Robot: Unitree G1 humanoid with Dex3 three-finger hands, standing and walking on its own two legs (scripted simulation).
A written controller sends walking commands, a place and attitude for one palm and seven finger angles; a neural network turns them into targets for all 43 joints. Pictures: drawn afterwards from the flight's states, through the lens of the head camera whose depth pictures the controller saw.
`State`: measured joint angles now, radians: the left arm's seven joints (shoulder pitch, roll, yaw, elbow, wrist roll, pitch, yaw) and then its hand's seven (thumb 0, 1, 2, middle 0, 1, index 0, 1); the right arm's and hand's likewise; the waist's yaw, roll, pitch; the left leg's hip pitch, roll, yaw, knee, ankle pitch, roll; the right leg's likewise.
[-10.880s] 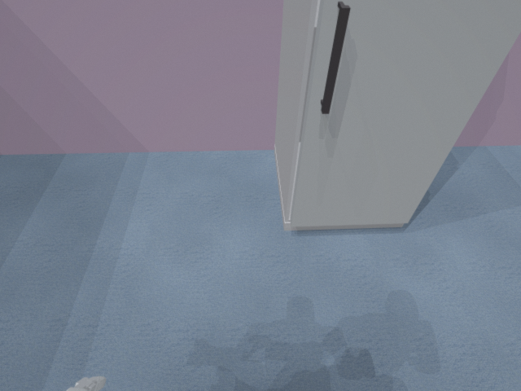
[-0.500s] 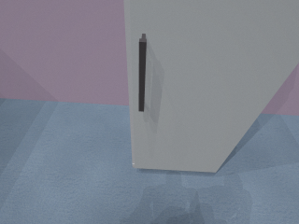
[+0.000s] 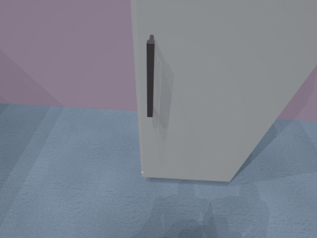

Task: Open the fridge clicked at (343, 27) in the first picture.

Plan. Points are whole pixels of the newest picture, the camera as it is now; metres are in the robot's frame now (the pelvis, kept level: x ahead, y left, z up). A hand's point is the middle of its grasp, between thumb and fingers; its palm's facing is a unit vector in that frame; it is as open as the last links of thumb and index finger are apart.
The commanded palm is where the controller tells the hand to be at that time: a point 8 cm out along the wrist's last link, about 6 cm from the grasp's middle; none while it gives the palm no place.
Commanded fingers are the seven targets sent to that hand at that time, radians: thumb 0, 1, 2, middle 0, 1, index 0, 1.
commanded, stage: look again from close up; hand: left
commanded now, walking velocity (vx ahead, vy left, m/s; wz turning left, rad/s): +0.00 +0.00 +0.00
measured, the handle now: (150, 81) +0.56 +0.07 +0.09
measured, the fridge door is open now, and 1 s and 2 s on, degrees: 0 0 0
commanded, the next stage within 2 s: none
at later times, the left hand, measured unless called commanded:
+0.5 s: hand out of the picture -0.01 +0.15 -0.18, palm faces +0.02 -0.98 -0.18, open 7.4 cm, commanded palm none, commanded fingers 0.00 0.90 0.90 -0.20 -0.30 -0.20 -0.30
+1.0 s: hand out of the picture -0.01 +0.12 -0.18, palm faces +0.05 -0.98 -0.17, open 7.4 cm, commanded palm none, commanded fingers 0.00 0.90 0.90 -0.20 -0.30 -0.20 -0.30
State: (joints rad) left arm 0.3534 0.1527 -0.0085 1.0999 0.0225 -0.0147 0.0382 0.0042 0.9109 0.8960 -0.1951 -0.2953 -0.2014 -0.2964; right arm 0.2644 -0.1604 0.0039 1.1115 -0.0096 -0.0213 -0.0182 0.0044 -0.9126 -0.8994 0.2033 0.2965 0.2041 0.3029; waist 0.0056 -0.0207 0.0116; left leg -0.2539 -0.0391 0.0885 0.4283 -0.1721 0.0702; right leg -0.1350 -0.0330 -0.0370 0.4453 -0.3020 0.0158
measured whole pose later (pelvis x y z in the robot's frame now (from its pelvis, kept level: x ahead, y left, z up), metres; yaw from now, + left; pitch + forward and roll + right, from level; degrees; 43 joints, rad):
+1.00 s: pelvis +0.01 -0.04 +0.00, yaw +0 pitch -1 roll +1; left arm 0.34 0.14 -0.01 1.11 0.02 -0.02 0.04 0.00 0.91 0.90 -0.20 -0.30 -0.20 -0.30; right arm 0.26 -0.15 0.01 1.14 -0.01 -0.02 -0.03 0.01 -0.92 -0.90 0.20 0.30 0.20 0.30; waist 0.01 -0.02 0.01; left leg -0.22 0.00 0.06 0.42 -0.19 0.02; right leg -0.09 0.01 -0.06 0.42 -0.32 -0.03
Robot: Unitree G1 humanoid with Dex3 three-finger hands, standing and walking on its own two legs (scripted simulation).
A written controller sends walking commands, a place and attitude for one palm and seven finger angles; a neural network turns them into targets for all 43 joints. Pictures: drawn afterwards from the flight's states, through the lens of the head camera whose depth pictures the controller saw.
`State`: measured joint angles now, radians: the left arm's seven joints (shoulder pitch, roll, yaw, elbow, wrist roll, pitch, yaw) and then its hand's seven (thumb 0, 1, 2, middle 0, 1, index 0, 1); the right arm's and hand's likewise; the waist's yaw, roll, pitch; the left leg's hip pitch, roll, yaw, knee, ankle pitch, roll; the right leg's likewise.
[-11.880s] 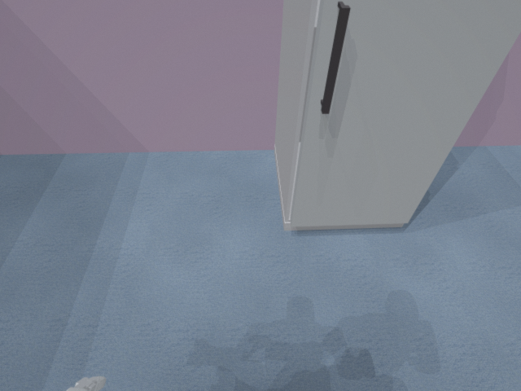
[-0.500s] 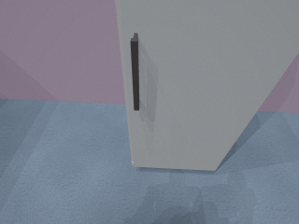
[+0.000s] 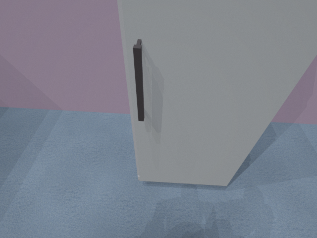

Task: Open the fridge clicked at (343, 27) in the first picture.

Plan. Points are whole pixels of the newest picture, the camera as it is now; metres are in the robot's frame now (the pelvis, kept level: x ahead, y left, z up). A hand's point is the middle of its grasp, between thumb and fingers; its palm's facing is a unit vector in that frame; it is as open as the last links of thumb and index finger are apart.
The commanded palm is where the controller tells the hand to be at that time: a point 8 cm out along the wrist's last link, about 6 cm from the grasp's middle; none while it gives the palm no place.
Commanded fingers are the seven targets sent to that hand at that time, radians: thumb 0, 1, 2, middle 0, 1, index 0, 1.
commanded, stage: look again from close up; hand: left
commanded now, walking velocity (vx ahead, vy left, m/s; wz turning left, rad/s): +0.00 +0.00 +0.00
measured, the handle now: (140, 85) +0.54 +0.10 +0.09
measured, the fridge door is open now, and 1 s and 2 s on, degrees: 0 0 0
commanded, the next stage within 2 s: none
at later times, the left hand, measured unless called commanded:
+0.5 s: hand out of the picture -0.04 +0.15 -0.18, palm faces +0.06 -0.98 -0.17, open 7.4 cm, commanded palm none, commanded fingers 0.00 0.90 0.90 -0.20 -0.30 -0.20 -0.30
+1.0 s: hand out of the picture -0.05 +0.14 -0.18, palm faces +0.08 -0.98 -0.15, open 7.4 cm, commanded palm none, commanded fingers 0.00 0.90 0.90 -0.20 -0.30 -0.20 -0.30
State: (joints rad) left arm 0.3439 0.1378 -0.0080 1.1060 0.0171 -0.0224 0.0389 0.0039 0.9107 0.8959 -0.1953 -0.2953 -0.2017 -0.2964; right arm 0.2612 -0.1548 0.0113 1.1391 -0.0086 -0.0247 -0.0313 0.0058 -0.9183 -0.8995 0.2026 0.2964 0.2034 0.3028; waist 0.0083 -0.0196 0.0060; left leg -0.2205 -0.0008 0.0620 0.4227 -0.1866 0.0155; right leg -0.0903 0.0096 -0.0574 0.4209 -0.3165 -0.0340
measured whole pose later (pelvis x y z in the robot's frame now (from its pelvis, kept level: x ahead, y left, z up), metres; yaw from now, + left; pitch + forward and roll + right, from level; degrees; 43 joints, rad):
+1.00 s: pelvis +0.00 -0.01 +0.00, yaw +1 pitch -1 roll +0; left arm 0.37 0.11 0.00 1.12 0.01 -0.02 0.04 0.00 0.91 0.90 -0.19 -0.30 -0.20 -0.30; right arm 0.30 -0.12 0.01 1.16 -0.01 -0.02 -0.04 0.01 -0.92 -0.90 0.20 0.30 0.20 0.30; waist 0.01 -0.02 0.02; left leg -0.23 0.01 0.03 0.43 -0.18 0.00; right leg -0.08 0.02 -0.08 0.42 -0.32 -0.05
